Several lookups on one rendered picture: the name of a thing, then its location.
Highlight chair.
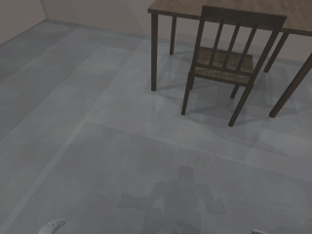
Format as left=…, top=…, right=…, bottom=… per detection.
left=181, top=4, right=288, bottom=127

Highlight table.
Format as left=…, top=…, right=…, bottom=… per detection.
left=147, top=0, right=312, bottom=118

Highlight robot left hand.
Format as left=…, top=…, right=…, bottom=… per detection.
left=37, top=218, right=66, bottom=234

